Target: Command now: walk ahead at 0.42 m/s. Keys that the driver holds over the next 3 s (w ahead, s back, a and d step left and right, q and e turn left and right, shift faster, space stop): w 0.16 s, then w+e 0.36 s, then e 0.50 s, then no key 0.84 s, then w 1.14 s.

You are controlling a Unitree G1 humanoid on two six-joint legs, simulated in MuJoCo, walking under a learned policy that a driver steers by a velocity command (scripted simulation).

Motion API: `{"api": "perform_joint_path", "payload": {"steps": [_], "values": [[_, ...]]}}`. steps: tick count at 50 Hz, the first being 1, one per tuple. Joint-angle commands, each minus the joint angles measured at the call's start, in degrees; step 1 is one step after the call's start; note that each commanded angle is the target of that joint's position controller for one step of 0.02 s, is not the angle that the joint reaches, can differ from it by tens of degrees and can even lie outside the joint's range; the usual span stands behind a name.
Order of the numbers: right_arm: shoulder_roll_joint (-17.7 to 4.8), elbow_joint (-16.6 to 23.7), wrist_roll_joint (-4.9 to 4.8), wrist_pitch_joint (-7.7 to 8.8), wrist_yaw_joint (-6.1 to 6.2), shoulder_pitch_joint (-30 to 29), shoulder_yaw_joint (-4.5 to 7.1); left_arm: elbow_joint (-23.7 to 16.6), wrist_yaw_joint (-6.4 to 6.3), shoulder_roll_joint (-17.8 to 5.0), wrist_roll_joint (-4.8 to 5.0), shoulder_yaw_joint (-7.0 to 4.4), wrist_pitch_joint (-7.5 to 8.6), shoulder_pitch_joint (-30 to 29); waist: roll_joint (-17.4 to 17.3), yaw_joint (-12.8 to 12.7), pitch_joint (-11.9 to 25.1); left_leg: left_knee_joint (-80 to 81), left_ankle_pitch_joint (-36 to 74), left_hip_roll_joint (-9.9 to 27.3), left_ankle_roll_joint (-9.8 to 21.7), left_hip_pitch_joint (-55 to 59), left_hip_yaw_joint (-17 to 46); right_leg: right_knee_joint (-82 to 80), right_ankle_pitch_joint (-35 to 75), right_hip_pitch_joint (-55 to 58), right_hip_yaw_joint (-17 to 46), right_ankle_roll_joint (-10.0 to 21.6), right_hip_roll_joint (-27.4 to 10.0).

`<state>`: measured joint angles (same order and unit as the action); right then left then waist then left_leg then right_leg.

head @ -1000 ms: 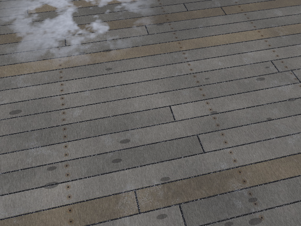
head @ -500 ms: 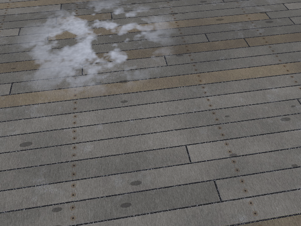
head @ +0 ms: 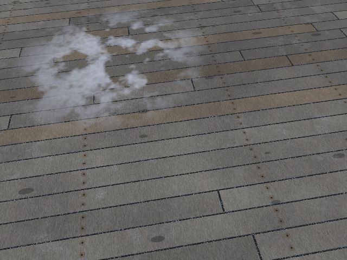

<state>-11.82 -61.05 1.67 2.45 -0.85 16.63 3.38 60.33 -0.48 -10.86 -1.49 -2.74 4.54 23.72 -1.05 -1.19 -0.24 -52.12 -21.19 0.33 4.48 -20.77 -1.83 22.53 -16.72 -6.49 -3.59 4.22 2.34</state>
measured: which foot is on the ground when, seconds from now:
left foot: up 0.00-0.28, down 0.30-0.82, up 0.84-1.00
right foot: down 0.00-0.30, up 0.32-0.78, down 0.80-1.00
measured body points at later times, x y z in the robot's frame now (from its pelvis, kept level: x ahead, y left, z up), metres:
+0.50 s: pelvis +0.25 +0.04 +0.00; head +0.28 +0.04 +0.45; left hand +0.31 +0.29 -0.15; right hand +0.28 -0.22 -0.14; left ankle +0.29 +0.11 -0.74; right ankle +0.20 -0.09 -0.65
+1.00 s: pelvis +0.42 -0.02 -0.01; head +0.46 -0.06 +0.44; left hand +0.61 +0.19 -0.13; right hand +0.42 -0.30 -0.15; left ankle +0.46 +0.13 -0.66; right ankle +0.48 -0.09 -0.74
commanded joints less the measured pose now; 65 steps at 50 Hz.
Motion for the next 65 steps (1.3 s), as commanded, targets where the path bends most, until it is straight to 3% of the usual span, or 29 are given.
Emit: {"api": "perform_joint_path", "payload": {"steps": [1,4,7,10,12,14,15,16,17,18,19,20,22,24,27,30,32,37,39,40,41,42,43,45,46,47,52,58,65], "values": [[-2.52,5.08,0.39,1.37,-1.16,-6.48,0.36,-0.57,-0.54,-5.69,0.33,-0.65,0.92,4.53,4.85,-0.11,-6.27,-4.33,5.63,3.83,-0.45,-21.18,1.41,-16.06,3.07,10.06,20.16,7.49,-17.13],[-1.98,6.49,0.32,0.48,-1.26,-10.37,0.20,1.05,-0.66,-4.31,0.61,0.08,1.47,7.50,5.02,-0.14,-6.17,-1.52,9.42,2.65,-2.15,-21.54,-1.39,-14.30,21.35,10.81,12.55,6.62,-14.28],[-0.57,9.86,-0.13,0.29,-1.32,-18.08,-0.80,1.47,-0.59,-4.62,0.52,0.44,1.54,7.86,6.29,-1.24,-7.54,8.95,13.81,1.33,-2.64,-17.30,-3.93,-14.12,27.89,6.84,8.07,6.18,-12.23],[-1.50,12.22,-0.61,0.19,-1.12,-21.99,-1.01,2.19,-0.56,-5.68,0.48,0.37,1.56,8.81,7.60,-1.87,-8.07,16.28,15.84,-0.08,-1.44,-10.63,-5.23,-13.25,32.98,5.18,8.38,6.23,-13.08],[-3.25,12.41,-0.72,0.48,-0.54,-19.45,-0.47,1.92,-0.57,-6.96,0.51,0.12,1.57,6.78,7.27,0.38,-6.68,18.40,15.29,-1.14,0.17,-5.46,-4.58,-9.25,43.26,6.42,8.79,5.64,-14.30],[-5.76,9.17,-0.63,1.31,0.41,-7.95,0.81,1.31,-0.50,-8.28,0.77,-0.25,1.46,4.05,5.75,5.66,-0.50,22.30,14.79,-3.47,1.94,7.78,-4.56,3.87,53.78,6.79,7.44,3.98,-12.78],[-7.85,6.56,0.01,1.94,1.03,0.97,1.81,0.82,-0.28,-8.19,1.07,-0.22,1.36,3.14,4.34,9.26,4.43,24.42,15.65,-1.19,2.99,20.49,-2.49,15.17,46.65,0.66,6.29,3.05,-10.31],[-13.21,5.68,1.56,2.37,1.65,9.92,3.18,-0.89,-0.05,-5.00,1.25,0.47,1.23,4.43,-2.44,10.97,12.21,26.25,4.81,13.60,4.93,33.47,13.47,32.40,23.32,-9.90,4.30,2.41,-6.44],[-16.14,6.45,1.92,1.88,0.97,8.59,3.59,-0.87,-0.27,0.77,3.12,1.09,0.43,12.12,-12.77,6.17,17.35,35.67,-1.97,27.11,10.83,40.06,38.46,50.19,-14.48,-25.07,3.42,1.24,1.68],[-11.95,7.66,-0.11,1.31,0.64,2.38,3.00,-0.89,-0.45,-5.08,1.45,-0.40,-0.37,7.45,-3.83,5.00,10.65,38.97,-10.69,24.34,9.66,30.98,37.47,53.73,-8.67,-27.48,7.20,2.12,-2.66],[-7.44,8.92,-0.57,1.63,0.51,-3.86,1.68,-2.35,0.04,-5.33,1.00,-0.84,-0.41,2.33,-1.37,3.32,2.56,40.86,-9.64,21.81,7.82,21.80,28.17,51.47,-2.98,-27.83,7.05,2.35,-4.86],[-5.33,8.75,-0.33,2.31,0.38,-5.34,1.08,-2.89,0.23,-3.65,0.74,-0.76,-0.38,0.17,-0.33,2.45,-1.10,41.69,0.36,19.30,6.54,16.58,20.92,49.37,-0.33,-26.55,7.04,2.31,-6.51],[-3.59,7.58,-0.57,3.02,1.21,-4.78,0.51,-3.34,1.23,-2.71,-0.25,-1.20,-1.74,0.48,-3.15,-0.08,-1.79,43.53,6.30,16.21,4.68,10.49,11.82,46.40,0.66,-22.89,6.45,1.57,-8.07],[-2.98,6.49,-0.78,4.04,1.45,-1.54,0.28,-4.44,1.74,-1.67,-0.30,-1.39,-2.92,-1.30,-2.57,-0.61,-2.37,44.26,12.29,15.60,4.54,10.10,6.96,45.14,2.11,-23.92,5.86,1.18,-8.42],[-4.48,6.11,-0.65,4.68,1.79,0.72,0.53,-7.08,2.33,-1.43,-0.43,-1.42,-3.91,-7.25,-1.75,-0.73,-4.23,45.15,18.73,15.43,4.66,11.39,1.13,41.49,7.53,-29.86,4.66,0.13,-9.15],[-4.06,5.77,-0.75,4.65,2.08,1.78,0.04,-9.62,2.66,-0.84,-0.21,-0.90,-3.79,-12.52,-2.44,-0.90,-5.40,41.00,39.91,12.87,3.86,10.90,-7.54,29.79,12.85,-28.14,1.10,-0.93,-7.62],[-5.25,5.79,-0.99,4.32,2.39,2.59,0.11,-11.05,3.01,-0.13,-0.04,-0.25,-3.62,-16.34,-3.66,0.28,-4.61,38.75,45.08,12.02,3.03,11.27,-11.06,21.36,16.78,-23.81,-2.06,-0.65,-5.79],[-8.14,5.87,-1.11,2.52,3.50,4.17,1.11,-12.46,3.07,-3.35,-1.04,-0.87,-3.58,-15.79,-5.79,0.18,-0.77,27.59,57.36,14.45,2.04,19.91,-12.41,14.12,10.74,-18.02,-4.86,2.19,-1.75],[-9.13,6.62,-1.17,1.33,3.69,3.54,1.66,-10.94,2.59,-5.29,-1.30,-1.89,-2.78,-9.30,-4.53,-2.23,3.10,13.95,56.69,14.53,1.07,21.11,-12.47,9.06,8.58,-11.51,-4.71,4.37,1.02],[-9.78,7.03,-1.45,0.81,3.34,3.64,1.95,-9.88,1.92,-7.27,-1.78,-2.68,-1.85,-4.67,-0.81,-5.04,6.16,1.41,45.91,12.82,-1.42,17.52,-13.25,1.87,18.21,-3.93,-2.01,5.96,0.23],[-6.52,9.42,-1.15,0.57,3.00,6.27,1.32,-10.35,1.21,-13.69,-1.69,-4.11,-1.24,-3.77,8.27,-2.77,10.91,-14.63,6.96,8.18,-3.72,3.91,-13.20,6.58,47.47,8.64,13.58,9.13,-14.20],[-4.92,12.05,-2.13,-0.35,2.60,9.08,1.03,-11.72,0.93,-18.59,0.25,-5.58,-2.52,-3.25,14.41,-1.82,19.04,-30.55,-19.14,-2.78,-6.08,-10.42,-5.29,4.02,59.69,18.46,35.94,22.27,-26.16],[-6.48,11.80,-0.76,-0.96,2.52,5.19,1.16,-12.72,0.60,-16.44,1.72,-5.19,-3.78,-4.08,3.50,-2.44,17.09,-30.39,-14.52,1.40,-6.02,-12.96,1.94,0.96,48.96,13.98,31.10,20.63,-24.09],[-5.39,12.77,-0.63,-0.85,2.57,-0.49,1.02,-13.68,-0.01,-10.18,1.50,-3.45,-4.59,-11.47,0.09,0.01,4.05,-22.72,-5.80,4.07,-5.99,-13.74,2.91,-3.86,34.29,-0.07,23.39,15.40,-17.75],[-6.12,13.17,0.35,-1.56,2.69,-0.82,1.27,-13.74,-0.22,-8.81,2.01,-3.14,-4.79,-12.37,0.35,1.12,2.35,-19.00,-3.21,4.72,-5.93,-11.68,3.23,-5.54,29.88,-4.00,20.78,12.74,-14.91],[-5.87,13.01,0.87,-2.49,2.83,1.08,1.27,-13.83,-0.26,-8.17,1.52,-2.85,-4.58,-12.23,3.30,1.85,2.67,-17.91,-2.58,4.36,-6.15,-9.21,3.03,-5.36,33.48,-6.22,20.17,12.57,-14.08],[-5.62,14.33,0.19,-4.29,2.66,-0.84,1.17,-14.60,0.12,-11.46,0.72,-3.67,-3.89,-11.15,3.43,1.81,6.36,-11.29,1.20,2.96,-7.15,-9.38,3.81,-5.57,26.71,-5.44,19.56,9.77,-10.71],[-6.38,16.05,-0.25,-5.17,2.77,-5.78,1.18,-14.68,-0.10,-10.72,0.29,-3.15,-4.96,-9.41,6.87,-0.62,4.02,-2.83,1.53,2.52,-7.16,-9.90,4.42,-9.87,3.03,-4.98,23.77,8.34,-10.71],[-5.77,15.59,-1.32,-4.24,3.16,-3.45,0.46,-13.85,0.08,-10.32,-0.47,-2.43,-5.55,-10.21,7.66,-0.62,2.40,11.90,-3.78,-0.85,-4.06,1.24,2.34,-8.24,4.75,-6.89,25.47,8.57,-11.32]]}}
Next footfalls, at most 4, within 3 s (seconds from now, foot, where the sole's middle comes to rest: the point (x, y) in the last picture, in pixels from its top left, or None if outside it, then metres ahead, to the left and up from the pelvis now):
0.30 left None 0.33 0.11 -0.78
0.80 right None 0.46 -0.12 -0.78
1.38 left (170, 255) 0.54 0.08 -0.78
2.56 left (222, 186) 0.85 -0.14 -0.78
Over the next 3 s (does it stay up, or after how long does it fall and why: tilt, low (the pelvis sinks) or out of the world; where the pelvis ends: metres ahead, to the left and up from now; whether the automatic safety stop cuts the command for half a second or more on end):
stays up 0.88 -0.22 0.00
